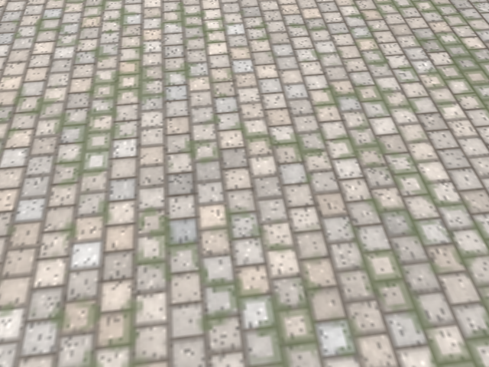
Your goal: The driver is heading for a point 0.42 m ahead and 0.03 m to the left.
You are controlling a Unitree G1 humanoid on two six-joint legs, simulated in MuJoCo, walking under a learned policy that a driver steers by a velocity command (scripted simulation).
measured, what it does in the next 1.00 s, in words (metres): walks ahead: right foot, then left foot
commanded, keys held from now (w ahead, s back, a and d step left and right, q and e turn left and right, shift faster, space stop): no key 1.00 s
